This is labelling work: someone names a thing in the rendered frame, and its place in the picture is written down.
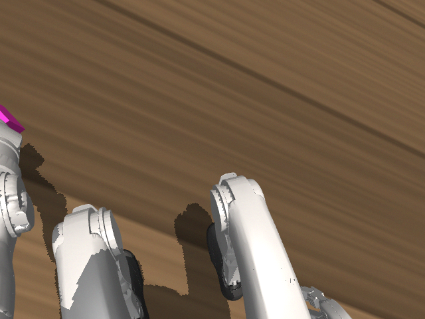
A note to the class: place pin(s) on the left robot foot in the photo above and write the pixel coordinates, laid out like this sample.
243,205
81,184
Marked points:
136,282

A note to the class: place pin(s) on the right robot hand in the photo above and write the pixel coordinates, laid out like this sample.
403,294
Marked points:
329,309

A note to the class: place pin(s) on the left robot arm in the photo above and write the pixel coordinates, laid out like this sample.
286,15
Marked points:
16,214

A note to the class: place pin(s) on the cube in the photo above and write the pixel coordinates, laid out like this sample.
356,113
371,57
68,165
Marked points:
7,117

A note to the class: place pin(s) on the right robot foot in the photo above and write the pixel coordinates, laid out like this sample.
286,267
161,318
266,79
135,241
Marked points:
228,291

